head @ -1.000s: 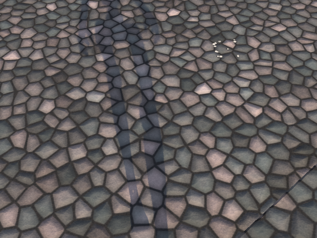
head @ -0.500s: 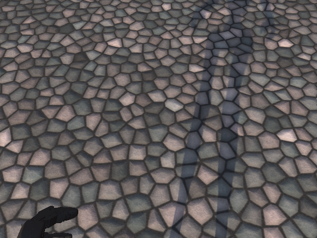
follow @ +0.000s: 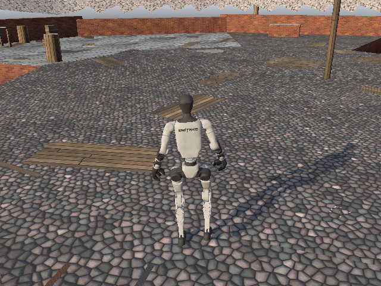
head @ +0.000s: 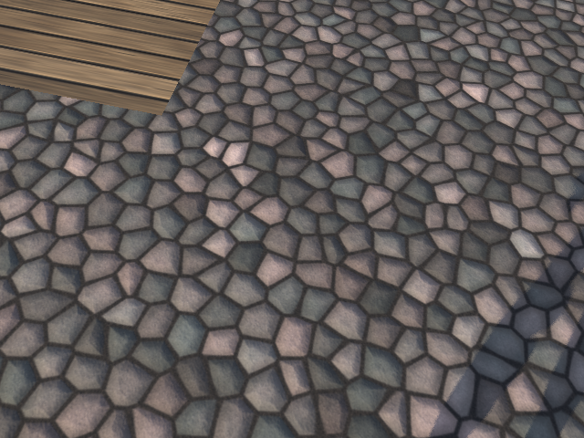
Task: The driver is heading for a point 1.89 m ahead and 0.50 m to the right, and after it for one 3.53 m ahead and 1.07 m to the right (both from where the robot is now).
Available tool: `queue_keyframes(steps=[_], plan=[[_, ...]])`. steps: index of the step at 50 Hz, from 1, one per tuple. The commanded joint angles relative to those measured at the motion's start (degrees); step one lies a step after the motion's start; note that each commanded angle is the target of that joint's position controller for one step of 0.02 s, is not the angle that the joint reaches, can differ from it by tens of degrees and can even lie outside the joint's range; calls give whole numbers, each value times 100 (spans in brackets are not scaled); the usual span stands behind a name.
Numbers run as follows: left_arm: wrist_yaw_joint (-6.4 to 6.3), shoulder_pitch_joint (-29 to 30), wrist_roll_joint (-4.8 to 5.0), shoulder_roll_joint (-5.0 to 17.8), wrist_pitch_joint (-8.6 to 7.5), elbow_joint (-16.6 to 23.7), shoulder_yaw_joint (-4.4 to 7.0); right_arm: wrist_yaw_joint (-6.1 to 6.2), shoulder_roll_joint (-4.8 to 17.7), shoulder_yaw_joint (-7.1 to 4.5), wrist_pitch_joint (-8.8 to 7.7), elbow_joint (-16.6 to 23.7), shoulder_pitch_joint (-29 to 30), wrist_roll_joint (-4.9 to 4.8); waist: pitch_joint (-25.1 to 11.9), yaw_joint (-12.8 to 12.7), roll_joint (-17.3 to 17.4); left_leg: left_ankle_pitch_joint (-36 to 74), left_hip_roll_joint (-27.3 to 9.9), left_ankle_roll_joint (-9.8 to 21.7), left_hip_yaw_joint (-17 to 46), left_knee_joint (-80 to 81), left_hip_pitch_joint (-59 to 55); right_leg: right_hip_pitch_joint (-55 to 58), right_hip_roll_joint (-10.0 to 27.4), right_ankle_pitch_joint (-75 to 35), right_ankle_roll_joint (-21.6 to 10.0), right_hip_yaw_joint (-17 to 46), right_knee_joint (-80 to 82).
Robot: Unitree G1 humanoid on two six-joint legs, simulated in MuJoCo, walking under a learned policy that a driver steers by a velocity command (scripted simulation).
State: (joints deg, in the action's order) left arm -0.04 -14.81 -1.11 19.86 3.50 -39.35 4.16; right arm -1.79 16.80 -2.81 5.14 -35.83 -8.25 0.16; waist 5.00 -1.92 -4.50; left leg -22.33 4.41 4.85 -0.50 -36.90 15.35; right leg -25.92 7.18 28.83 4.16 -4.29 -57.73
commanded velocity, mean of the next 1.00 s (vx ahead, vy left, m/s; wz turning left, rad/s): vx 0.00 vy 0.00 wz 0.17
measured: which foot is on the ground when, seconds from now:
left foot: down 0.00-1.00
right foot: up 0.00-0.42, down 0.44-1.00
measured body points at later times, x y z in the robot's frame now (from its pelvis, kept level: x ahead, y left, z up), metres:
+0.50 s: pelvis -0.02 +0.00 +0.02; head -0.01 -0.01 +0.47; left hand +0.06 +0.27 -0.09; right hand +0.13 -0.23 -0.11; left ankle -0.02 +0.08 -0.72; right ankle -0.03 -0.10 -0.72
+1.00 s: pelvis -0.03 -0.01 +0.03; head -0.03 -0.01 +0.48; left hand +0.01 +0.26 -0.11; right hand +0.06 -0.26 -0.12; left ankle -0.02 +0.08 -0.72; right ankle -0.03 -0.10 -0.72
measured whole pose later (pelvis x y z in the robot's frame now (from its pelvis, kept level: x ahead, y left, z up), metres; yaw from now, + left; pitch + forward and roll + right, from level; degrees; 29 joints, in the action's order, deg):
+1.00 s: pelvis -0.03 -0.01 +0.03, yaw +8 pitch -1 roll +0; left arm -0.6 -12.4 -1.1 14.4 0.4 -53.1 -1.2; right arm 1.4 13.9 -0.1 1.5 -60.4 -11.2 0.2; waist 0.3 -0.1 -0.4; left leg -6.3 6.4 3.2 7.0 -16.6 9.0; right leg -7.0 -2.1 11.6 -2.4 0.1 -19.5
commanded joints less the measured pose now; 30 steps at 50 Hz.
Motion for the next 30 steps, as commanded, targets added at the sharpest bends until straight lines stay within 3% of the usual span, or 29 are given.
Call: queue_keyframes(steps=[1,2,5,10,11,14,15,16,18,20,21,22,23,24,25,27,30], plan=[[-121,130,0,727,-44,393,155,142,946,-255,-177,376,281,32,-585,191,1456,4057,-1361,1007,1618,1576,-658,-731,-290,-549,61,248,-704],[-104,5,4,758,-13,298,162,148,849,-203,-200,316,206,17,-704,182,1334,4550,-1303,954,1467,1515,-779,-635,-348,-653,39,274,-776],[-72,27,45,476,60,250,68,184,790,-162,-280,126,-128,-7,-863,216,873,4847,-1352,874,1524,1532,-1096,-551,-476,-822,-76,351,-626],[-58,93,34,321,134,203,-8,215,683,-77,-372,-39,-292,31,-814,263,891,4276,-1441,927,1779,1718,-1153,-294,-589,-855,-246,449,-52],[-59,209,49,262,143,268,-38,222,646,-62,-357,-137,-341,17,-640,269,922,4090,-1469,906,1875,1742,-1185,-339,-532,-562,-275,572,443],[-80,259,79,212,124,246,-88,208,663,-38,-341,-254,-371,57,-640,321,949,3769,-1440,869,1980,1757,-981,200,-649,-470,-368,528,1071],[-90,157,85,228,106,163,-83,185,691,-27,-363,-196,-230,98,-797,287,914,3780,-1358,854,1915,1769,-715,610,-779,-747,-395,381,918],[-101,263,112,167,95,222,-114,184,624,0,-349,-307,-236,88,-621,257,948,3668,-1357,828,1990,1744,-639,637,-722,-336,-437,508,1486],[-128,211,139,116,64,168,-150,184,620,22,-333,-419,-239,78,-657,254,957,3481,-1314,762,2130,1740,-600,1001,-824,-355,-508,467,2028],[-156,-92,125,-43,-9,14,-213,221,550,70,-312,-505,-64,12,-688,1,822,3097,-1148,552,2131,1635,-344,1730,-832,-1161,-612,457,3289],[-180,-167,63,-57,-88,-30,-249,243,445,117,-328,-546,-75,-15,-763,-36,654,2659,-1038,317,2110,1596,-16,2315,-551,-1902,-672,767,3878],[-211,-134,-53,222,-175,12,-238,247,240,175,-357,-583,-275,-34,-885,103,50,1827,-711,50,1798,1217,267,2704,276,-2462,-864,1612,4191],[-169,376,7,475,-216,102,-213,246,293,143,-350,-676,-479,-60,-586,445,-356,835,-77,-84,1210,1309,153,2121,804,-3886,-1325,2020,4069],[-110,564,33,260,-247,85,-256,245,349,161,-320,-818,-441,43,-635,412,-426,694,-168,-138,1044,1434,-471,1635,791,-3686,-1461,1913,4092],[-66,653,30,146,-274,65,-305,225,382,151,-307,-873,-324,70,-564,400,-404,1059,-212,-126,1139,1645,-730,1460,489,-3073,-1245,1686,4156],[-62,579,15,155,-276,-9,-316,175,513,106,-312,-957,-124,58,-441,268,-201,1669,-328,-80,1286,1801,-768,1446,17,-2131,-880,1340,4199],[-85,359,49,199,-266,-166,-305,205,443,119,-369,-1190,-240,25,-480,200,286,1906,-476,-55,1407,1970,-581,1749,-146,-1966,-804,1167,4043]])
